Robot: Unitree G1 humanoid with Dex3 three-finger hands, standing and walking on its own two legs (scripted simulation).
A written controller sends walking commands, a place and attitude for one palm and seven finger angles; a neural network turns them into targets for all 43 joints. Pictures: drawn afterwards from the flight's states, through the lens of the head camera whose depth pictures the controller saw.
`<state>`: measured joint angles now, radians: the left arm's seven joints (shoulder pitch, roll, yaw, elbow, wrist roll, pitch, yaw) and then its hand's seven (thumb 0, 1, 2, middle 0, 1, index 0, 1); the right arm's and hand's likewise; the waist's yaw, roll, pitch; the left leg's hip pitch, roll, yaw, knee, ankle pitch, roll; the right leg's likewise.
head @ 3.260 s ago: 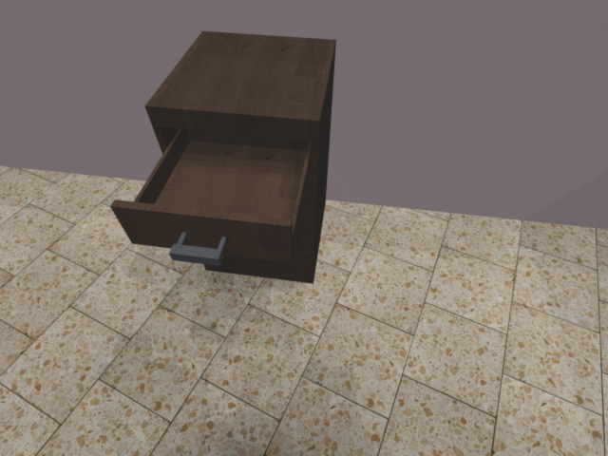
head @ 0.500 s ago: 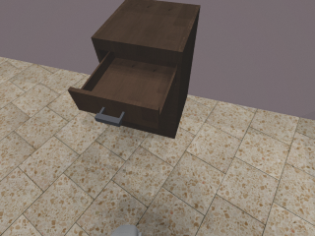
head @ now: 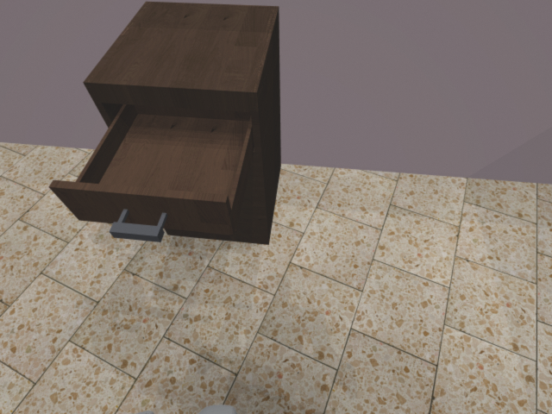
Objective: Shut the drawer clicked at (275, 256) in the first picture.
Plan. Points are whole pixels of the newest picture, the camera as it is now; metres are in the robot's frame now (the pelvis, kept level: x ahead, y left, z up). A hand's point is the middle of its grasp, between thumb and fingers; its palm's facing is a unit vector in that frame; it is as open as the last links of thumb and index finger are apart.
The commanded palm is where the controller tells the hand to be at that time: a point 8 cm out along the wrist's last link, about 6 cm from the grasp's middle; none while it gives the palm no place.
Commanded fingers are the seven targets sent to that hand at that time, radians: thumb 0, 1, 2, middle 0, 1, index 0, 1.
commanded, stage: take the last steps up to it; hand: left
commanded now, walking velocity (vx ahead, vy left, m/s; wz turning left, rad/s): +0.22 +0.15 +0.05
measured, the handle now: (140, 223) +0.48 +0.34 -0.15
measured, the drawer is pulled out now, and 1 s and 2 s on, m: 0.28 0.28 0.28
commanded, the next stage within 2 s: come to a stop and stand still in 0.34 s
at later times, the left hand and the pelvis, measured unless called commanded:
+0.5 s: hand (169, 407) +0.14 +0.19 -0.16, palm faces +0.07 -0.97 -0.23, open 7.4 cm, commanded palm none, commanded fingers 0.00 0.90 0.90 -0.20 -0.30 -0.20 -0.30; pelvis +0.10 +0.01 +0.00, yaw +0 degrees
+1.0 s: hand (171, 378) +0.18 +0.20 -0.16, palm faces +0.05 -0.97 -0.25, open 7.4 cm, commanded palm none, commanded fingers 0.00 0.90 0.90 -0.20 -0.30 -0.20 -0.30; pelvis +0.14 +0.01 +0.01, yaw +0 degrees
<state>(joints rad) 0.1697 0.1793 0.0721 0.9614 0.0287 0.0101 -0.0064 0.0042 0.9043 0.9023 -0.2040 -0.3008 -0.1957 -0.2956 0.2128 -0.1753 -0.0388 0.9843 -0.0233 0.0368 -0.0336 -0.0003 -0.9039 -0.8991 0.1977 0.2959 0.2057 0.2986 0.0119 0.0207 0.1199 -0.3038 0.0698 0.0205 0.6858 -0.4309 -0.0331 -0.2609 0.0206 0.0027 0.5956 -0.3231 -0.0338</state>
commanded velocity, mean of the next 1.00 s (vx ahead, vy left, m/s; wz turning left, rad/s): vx -0.01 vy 0.06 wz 0.01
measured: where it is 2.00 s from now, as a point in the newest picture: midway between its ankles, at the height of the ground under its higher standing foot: outside the picture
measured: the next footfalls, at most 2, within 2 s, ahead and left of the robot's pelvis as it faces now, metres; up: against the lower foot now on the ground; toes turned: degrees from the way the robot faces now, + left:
left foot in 0.28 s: +0.17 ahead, +0.15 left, +0.00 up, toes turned +3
right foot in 0.48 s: +0.14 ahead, -0.08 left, +0.00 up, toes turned -4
